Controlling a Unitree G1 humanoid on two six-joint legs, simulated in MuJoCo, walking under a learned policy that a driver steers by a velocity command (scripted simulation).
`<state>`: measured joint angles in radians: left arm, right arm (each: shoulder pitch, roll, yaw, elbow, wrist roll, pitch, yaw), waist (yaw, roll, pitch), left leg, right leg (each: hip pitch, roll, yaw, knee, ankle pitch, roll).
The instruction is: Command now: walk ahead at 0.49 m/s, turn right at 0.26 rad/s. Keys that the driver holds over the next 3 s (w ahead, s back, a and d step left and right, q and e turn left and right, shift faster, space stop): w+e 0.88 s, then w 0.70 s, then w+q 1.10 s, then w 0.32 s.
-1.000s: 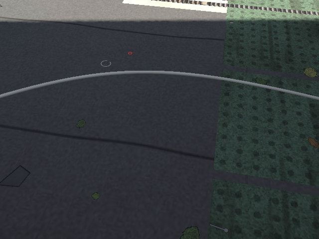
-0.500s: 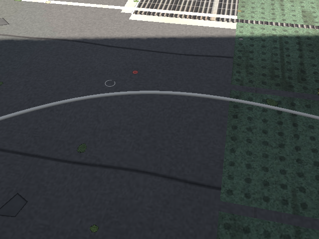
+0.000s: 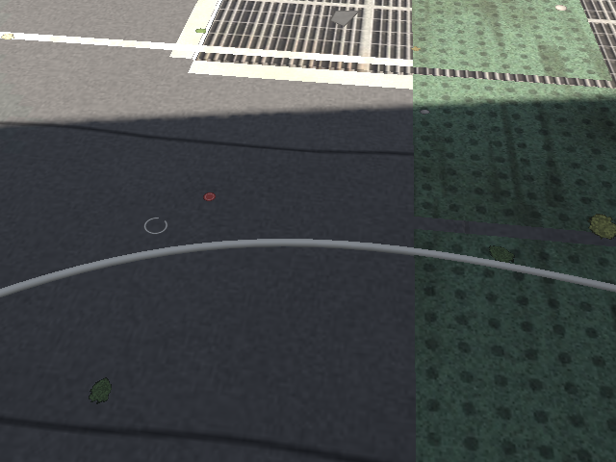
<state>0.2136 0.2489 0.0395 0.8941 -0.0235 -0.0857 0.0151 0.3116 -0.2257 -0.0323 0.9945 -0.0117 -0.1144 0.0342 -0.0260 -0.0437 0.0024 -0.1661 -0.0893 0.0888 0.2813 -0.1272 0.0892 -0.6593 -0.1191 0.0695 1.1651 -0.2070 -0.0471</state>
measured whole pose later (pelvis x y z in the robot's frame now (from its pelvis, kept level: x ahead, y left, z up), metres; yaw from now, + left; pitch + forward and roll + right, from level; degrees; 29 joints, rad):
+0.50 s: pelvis +0.27 -0.10 -0.01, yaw -15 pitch +2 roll +0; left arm 0.26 0.25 0.07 0.77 -0.01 -0.07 -0.03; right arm 0.18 -0.28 -0.03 0.86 0.01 -0.13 0.01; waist 0.01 0.02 0.03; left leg -0.52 0.08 -0.05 1.20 -0.32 0.02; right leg -0.33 0.09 0.00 0.45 -0.16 -0.10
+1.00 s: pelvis +0.56 -0.14 +0.00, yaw -31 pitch +2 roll +1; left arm 0.29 0.29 0.06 0.71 -0.02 -0.04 0.01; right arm 0.23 -0.26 -0.06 0.78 -0.01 -0.12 0.02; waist -0.02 -0.05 0.00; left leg -0.28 -0.03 0.05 0.42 -0.18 0.04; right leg -0.51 -0.01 0.09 1.18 -0.35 -0.04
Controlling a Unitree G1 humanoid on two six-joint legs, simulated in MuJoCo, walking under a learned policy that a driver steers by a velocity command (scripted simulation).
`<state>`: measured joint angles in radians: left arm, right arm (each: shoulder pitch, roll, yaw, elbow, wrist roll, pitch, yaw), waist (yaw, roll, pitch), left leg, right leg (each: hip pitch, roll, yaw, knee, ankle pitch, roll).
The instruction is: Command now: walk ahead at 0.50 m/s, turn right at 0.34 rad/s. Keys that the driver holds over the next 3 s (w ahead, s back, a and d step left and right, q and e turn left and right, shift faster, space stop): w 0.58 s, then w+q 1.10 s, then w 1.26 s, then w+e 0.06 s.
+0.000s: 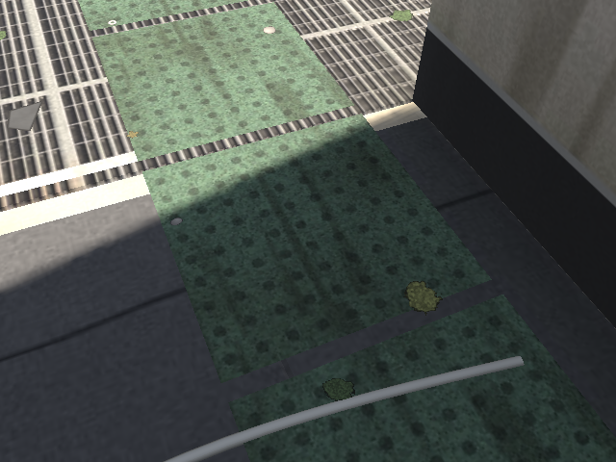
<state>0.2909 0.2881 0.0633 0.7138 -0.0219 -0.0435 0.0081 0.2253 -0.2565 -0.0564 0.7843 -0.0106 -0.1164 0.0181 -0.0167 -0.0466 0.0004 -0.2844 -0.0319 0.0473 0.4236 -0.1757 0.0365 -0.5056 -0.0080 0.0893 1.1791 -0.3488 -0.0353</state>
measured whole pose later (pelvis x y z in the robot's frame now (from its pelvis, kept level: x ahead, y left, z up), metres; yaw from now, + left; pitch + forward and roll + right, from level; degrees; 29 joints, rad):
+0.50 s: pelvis +0.25 -0.07 +0.00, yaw -3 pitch +2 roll +0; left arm 0.24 0.26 0.05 0.70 0.00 -0.08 -0.03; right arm 0.26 -0.30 -0.05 0.85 0.02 -0.09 0.01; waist -0.01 0.03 0.01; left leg -0.48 0.08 -0.02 1.14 -0.33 0.02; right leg -0.31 0.04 -0.04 0.44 -0.17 -0.06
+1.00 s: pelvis +0.52 -0.01 -0.02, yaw +8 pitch +3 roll -1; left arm 0.30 0.28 0.05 0.82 -0.01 -0.09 0.00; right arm 0.14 -0.29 -0.06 0.73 0.02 -0.07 0.05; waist 0.02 0.00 0.04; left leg -0.47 -0.07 0.02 0.59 -0.18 0.10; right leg -0.27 -0.01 0.01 1.14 -0.46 0.00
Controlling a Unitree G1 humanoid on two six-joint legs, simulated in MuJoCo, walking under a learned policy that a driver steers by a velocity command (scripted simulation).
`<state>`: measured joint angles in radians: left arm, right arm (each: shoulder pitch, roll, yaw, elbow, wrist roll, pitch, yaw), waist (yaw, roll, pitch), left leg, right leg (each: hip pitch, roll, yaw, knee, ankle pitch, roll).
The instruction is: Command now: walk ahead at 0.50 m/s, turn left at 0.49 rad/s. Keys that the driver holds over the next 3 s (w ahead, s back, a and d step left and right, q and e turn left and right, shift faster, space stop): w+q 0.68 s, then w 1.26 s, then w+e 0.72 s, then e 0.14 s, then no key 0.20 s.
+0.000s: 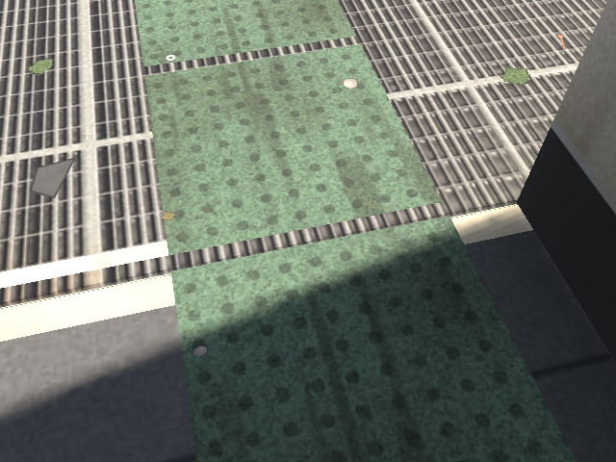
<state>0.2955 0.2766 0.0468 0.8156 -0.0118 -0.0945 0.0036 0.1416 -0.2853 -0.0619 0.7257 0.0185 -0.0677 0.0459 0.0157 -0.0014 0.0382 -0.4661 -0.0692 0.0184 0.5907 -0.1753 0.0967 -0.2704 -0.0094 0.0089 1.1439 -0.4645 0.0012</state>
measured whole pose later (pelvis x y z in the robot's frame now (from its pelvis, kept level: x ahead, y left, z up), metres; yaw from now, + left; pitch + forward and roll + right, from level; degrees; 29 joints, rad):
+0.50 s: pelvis +0.28 -0.02 +0.01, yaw +17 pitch +2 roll -1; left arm 0.11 0.26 0.05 0.68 0.01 -0.12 -0.01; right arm 0.36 -0.30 -0.06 0.73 0.03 -0.03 -0.01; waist -0.04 0.04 0.00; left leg -0.35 -0.07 -0.13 1.12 -0.46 0.03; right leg -0.38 0.04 -0.01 0.51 -0.17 -0.02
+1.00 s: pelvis +0.50 +0.13 +0.00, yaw +30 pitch +2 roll -1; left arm 0.33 0.30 0.05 0.88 -0.03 -0.08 -0.01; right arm 0.12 -0.27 -0.05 0.62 0.01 -0.05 0.03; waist 0.05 0.00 0.05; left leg -0.44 -0.02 0.03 0.58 -0.19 0.06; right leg -0.25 -0.06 -0.02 1.09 -0.48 0.00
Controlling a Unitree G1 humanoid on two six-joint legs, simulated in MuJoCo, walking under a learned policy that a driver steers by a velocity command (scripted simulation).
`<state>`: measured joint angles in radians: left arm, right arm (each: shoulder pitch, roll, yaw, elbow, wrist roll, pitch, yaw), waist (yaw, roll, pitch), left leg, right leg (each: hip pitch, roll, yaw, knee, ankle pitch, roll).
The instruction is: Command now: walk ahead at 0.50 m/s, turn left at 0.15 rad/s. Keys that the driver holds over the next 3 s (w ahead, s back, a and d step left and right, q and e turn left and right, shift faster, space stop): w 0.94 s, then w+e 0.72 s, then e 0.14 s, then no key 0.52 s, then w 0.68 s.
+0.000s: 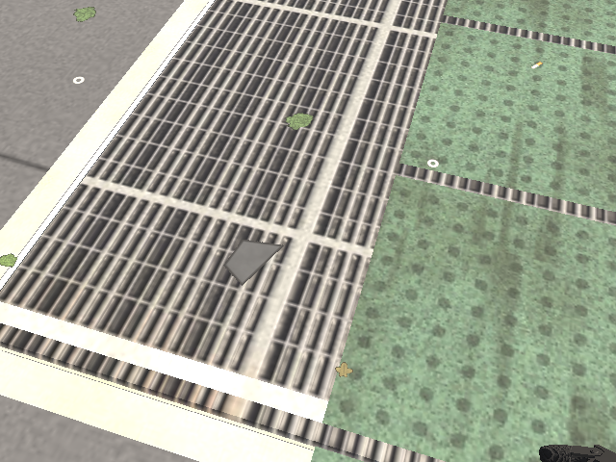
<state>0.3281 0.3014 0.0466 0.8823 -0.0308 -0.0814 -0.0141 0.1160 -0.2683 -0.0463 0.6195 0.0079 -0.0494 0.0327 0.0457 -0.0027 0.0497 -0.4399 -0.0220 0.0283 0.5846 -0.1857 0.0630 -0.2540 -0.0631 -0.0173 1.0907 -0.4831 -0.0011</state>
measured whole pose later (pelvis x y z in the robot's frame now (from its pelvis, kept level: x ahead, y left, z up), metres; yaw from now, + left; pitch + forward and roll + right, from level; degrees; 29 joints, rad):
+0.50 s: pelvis +0.28 -0.05 +0.00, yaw +0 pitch +2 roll +1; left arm 0.08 0.27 0.04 0.77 -0.01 -0.09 -0.04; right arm 0.36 -0.30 -0.06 0.84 0.02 -0.05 0.00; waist -0.04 0.01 0.03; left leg -0.18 0.00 -0.05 0.93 -0.48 0.01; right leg -0.48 0.00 -0.04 0.59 -0.15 -0.05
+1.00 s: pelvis +0.55 -0.01 +0.00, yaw -1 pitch +2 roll -1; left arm 0.37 0.30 0.06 0.94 -0.01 -0.04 0.00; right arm 0.05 -0.26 -0.04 0.72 0.00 -0.09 0.03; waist 0.07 0.00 0.02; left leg -0.48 0.02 0.03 0.53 -0.11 0.05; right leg -0.03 -0.01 -0.01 0.55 -0.45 -0.01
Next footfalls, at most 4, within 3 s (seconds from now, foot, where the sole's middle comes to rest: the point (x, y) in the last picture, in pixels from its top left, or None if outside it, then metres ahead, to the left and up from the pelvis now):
0.44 right None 0.41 -0.15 -0.76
0.98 left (291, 342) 0.70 0.09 -0.76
1.52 right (403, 256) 0.97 -0.18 -0.76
1.98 left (374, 171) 1.26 -0.11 -0.76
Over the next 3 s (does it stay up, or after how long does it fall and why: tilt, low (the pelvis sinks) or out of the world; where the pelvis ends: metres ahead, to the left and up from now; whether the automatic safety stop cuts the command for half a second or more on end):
stays up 1.30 -0.31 0.00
